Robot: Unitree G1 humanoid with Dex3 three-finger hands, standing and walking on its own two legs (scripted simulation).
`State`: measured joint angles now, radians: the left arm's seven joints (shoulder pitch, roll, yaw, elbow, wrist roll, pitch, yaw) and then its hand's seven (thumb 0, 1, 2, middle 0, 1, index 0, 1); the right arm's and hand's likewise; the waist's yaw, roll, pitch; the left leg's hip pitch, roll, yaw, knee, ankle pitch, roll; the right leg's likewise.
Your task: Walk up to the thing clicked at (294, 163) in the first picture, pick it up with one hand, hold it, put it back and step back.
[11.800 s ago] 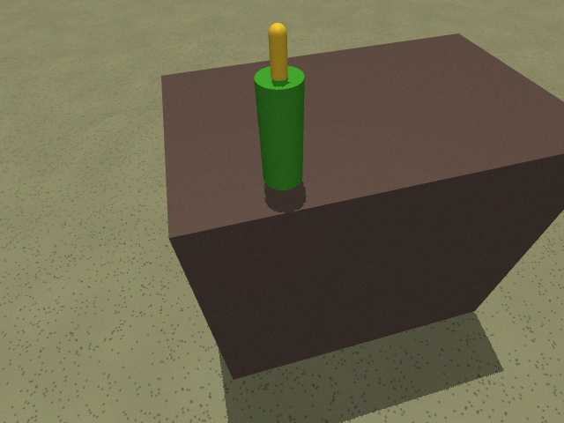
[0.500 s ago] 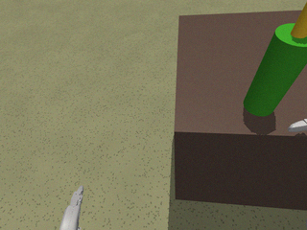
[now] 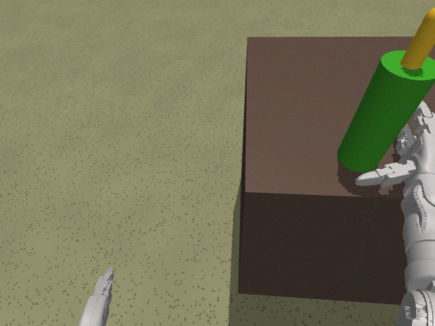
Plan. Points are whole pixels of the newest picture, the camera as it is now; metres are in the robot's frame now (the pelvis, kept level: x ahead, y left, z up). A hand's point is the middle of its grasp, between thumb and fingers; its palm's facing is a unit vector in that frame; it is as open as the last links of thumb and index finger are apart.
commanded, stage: close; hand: right
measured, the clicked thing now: (389, 101) +0.45 -0.22 +0.19
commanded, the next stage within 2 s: settle in 0.64 s
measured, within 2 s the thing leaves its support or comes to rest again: leaves its support in 1.14 s
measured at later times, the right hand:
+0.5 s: hand (376, 139) +0.43 -0.23 +0.12, palm faces +0.24 +0.97 +0.01, open 11.9 cm
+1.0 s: hand (379, 139) +0.43 -0.23 +0.12, palm faces +0.24 +0.97 +0.00, open 10.5 cm
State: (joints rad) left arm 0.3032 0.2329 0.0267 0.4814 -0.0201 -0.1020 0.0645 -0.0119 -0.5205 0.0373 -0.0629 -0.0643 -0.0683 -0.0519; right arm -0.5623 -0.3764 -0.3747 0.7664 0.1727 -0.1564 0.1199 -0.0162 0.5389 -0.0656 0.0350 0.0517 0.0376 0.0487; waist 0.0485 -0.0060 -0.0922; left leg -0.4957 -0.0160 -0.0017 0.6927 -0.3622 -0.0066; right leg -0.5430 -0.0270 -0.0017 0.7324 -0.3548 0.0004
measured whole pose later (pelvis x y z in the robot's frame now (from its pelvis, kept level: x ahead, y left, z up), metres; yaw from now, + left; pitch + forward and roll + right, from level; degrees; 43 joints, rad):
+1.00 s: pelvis +0.00 -0.01 +0.00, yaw +1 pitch +8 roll +1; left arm 0.34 0.24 0.06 0.38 -0.03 -0.08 0.04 -0.01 -0.53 0.05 -0.06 -0.06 -0.06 -0.06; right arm -0.57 -0.35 -0.35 0.70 0.13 -0.08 0.03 -0.02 0.42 -0.87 0.69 0.94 0.76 0.99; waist 0.05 0.00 -0.09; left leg -0.46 -0.01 -0.02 0.67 -0.36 -0.01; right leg -0.50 -0.02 -0.02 0.71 -0.35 -0.01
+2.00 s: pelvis -0.01 +0.00 +0.02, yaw +0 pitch +3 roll +0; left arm 0.29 0.24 0.05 0.52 -0.03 -0.15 0.10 -0.01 -0.53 0.05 -0.05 -0.06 -0.06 -0.05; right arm -0.60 -0.34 -0.31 0.57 0.15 0.13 0.01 -0.02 0.55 -1.05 0.66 1.06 0.73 1.11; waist 0.03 -0.03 -0.07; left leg -0.31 0.00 -0.01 0.55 -0.29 -0.01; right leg -0.34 -0.02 -0.01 0.56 -0.27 0.00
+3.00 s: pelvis -0.02 +0.01 +0.02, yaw -2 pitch -2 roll +0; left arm 0.26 0.26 0.06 0.62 -0.05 -0.20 0.08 -0.01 -0.55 0.05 -0.04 -0.05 -0.04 -0.05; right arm -0.59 -0.32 -0.31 -0.02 0.22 0.77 -0.01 -0.02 0.56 -1.05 0.67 1.05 0.74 1.10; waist -0.01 -0.08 -0.09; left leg -0.21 0.01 0.03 0.54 -0.29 0.00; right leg -0.24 0.00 0.02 0.53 -0.25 0.01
